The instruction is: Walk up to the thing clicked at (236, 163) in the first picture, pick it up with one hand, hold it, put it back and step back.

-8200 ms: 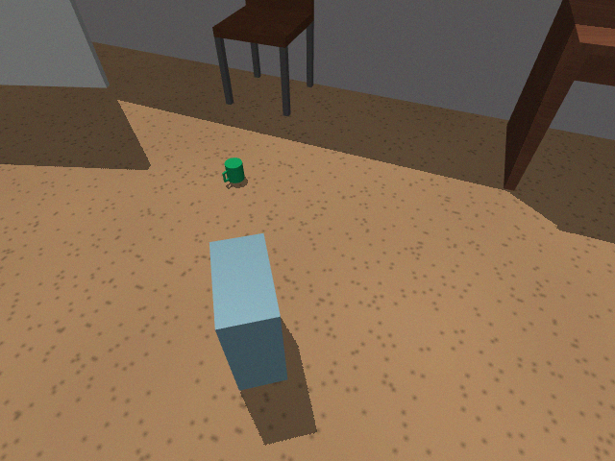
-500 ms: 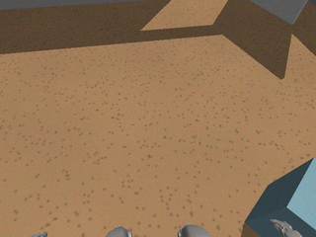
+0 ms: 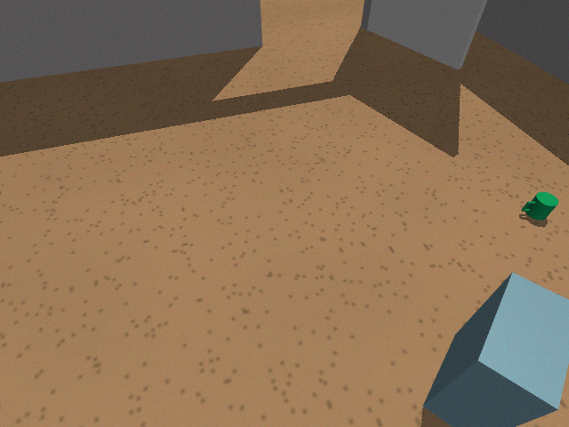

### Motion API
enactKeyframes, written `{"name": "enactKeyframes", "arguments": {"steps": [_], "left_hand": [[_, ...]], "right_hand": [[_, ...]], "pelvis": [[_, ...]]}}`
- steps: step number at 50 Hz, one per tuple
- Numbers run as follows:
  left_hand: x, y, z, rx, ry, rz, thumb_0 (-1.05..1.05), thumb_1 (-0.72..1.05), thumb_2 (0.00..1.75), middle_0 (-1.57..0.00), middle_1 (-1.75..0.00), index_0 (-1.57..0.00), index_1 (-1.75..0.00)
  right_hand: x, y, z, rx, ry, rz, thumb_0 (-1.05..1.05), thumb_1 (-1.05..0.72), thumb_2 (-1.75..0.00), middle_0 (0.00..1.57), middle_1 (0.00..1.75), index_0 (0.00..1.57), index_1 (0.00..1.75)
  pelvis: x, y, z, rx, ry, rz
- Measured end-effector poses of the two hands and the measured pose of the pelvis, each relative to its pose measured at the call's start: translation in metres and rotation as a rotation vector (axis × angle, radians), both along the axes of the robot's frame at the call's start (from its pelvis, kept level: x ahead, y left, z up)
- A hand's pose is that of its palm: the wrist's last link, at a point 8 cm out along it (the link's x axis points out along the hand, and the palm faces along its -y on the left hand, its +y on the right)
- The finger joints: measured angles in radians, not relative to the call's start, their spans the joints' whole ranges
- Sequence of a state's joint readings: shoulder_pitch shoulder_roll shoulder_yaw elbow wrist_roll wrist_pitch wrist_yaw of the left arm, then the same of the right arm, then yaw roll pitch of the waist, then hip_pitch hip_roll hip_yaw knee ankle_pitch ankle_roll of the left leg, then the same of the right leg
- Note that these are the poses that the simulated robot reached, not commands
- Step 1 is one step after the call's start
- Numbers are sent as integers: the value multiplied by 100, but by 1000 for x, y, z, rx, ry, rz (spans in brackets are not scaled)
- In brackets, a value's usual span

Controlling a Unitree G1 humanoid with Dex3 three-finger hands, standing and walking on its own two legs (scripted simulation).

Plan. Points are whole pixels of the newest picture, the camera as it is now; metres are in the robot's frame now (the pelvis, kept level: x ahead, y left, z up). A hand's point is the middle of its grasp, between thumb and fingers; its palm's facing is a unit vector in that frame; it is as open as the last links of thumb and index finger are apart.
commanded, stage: walk up
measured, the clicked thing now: (537, 206) +1.10 -1.19 -0.70
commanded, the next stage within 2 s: stand in 1.04 s
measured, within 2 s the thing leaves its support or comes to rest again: neither
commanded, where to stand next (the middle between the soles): +0.06 +0.02 m, yaw -1 degrees
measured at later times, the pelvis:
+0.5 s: pelvis +0.01 +0.01 +0.03, yaw -2 degrees
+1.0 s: pelvis +0.03 +0.03 +0.03, yaw -3 degrees
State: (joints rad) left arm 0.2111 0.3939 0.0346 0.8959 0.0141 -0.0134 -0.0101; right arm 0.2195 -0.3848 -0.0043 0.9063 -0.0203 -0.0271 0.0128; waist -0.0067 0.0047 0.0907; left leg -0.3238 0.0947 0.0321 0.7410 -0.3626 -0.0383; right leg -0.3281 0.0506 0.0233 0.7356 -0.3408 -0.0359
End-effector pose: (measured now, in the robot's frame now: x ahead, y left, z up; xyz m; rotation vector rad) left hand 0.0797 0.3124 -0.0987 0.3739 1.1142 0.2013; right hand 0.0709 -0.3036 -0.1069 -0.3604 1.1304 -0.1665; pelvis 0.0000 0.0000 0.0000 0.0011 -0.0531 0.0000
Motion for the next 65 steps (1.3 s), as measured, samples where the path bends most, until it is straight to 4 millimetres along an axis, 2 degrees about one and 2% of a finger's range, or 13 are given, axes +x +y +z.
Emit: {"name": "enactKeyframes", "arguments": {"steps": [5, 9, 23, 30, 49, 65], "left_hand": [[-8, -9, 5, -1, 31, -4, 1, 91, 90, -21, -30, -21, -30], [-5, -11, 10, -9, 52, 6, 1, 91, 90, -21, -30, -21, -30], [41, -7, 21, -37, 18, -7, 1, 91, 90, -21, -30, -20, -30], [52, -3, 21, -52, 22, -13, 1, 91, 90, -20, -30, -20, -30], [34, 8, 14, -48, 118, 1, 1, 91, 90, -20, -30, -20, -30], [39, 10, 19, -39, 78, -8, 1, 91, 90, -20, -30, -20, -30]], "right_hand": [[-4, -10, 0, 4, 18, -39, 1, -90, -90, 21, 30, 20, 30], [-7, -11, 2, 11, 31, -55, 1, -90, -90, 21, 30, 20, 30], [-2, 15, 11, 45, 64, -86, 1, -90, -90, 21, 30, 20, 30], [4, 23, 17, 40, 54, -106, 1, -90, -90, 21, 30, 20, 30], [14, 33, 21, 43, 57, -143, 1, -90, -90, 21, 30, 20, 30], [16, 35, 22, 45, 62, -132, 1, -90, -90, 21, 30, 20, 30]], "pelvis": [[0, -3, 6, 17, 3, -6], [2, 0, 12, 24, 7, -10], [12, 12, 28, 10, 7, -34], [16, 19, 32, 8, 8, -45], [25, 31, 35, 7, 9, -59], [21, 30, 36, 4, 5, -38]]}}
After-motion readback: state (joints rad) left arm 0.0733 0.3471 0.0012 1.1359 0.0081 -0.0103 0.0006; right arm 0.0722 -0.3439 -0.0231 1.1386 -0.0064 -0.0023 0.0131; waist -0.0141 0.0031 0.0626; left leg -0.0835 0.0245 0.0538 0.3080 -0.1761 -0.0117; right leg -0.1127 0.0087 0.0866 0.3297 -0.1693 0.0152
